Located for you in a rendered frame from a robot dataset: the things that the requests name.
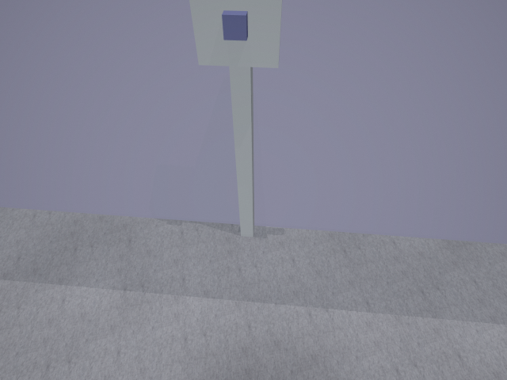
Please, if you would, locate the panel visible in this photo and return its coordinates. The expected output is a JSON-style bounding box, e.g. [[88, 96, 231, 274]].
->
[[189, 0, 282, 237]]

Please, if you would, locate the button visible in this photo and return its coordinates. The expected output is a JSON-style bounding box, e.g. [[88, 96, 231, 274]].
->
[[222, 10, 248, 41]]

